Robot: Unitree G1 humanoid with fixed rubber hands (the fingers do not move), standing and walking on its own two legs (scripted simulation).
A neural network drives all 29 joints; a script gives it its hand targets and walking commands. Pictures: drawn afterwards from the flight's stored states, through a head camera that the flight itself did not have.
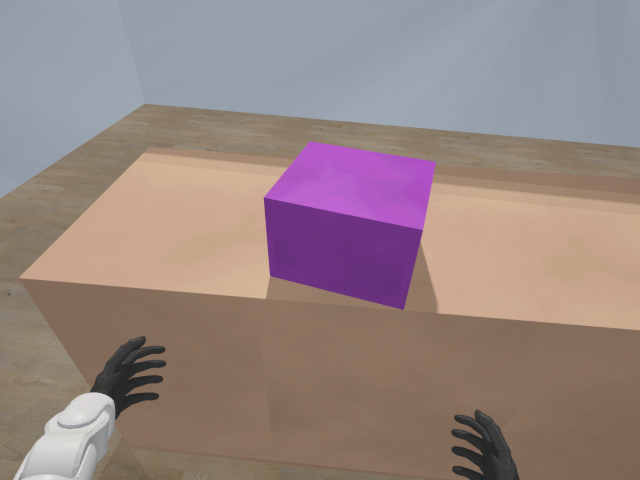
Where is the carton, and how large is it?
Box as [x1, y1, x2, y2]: [264, 141, 435, 309]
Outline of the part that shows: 310,141 264,197 270,275 403,309 423,227 435,162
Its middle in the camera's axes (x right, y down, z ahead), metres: +0.06 -0.04 +0.72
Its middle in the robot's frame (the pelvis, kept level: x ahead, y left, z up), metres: +0.56 -0.03 +0.05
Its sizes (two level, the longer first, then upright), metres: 0.252 0.225 0.175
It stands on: a pedestal, 0.71 m high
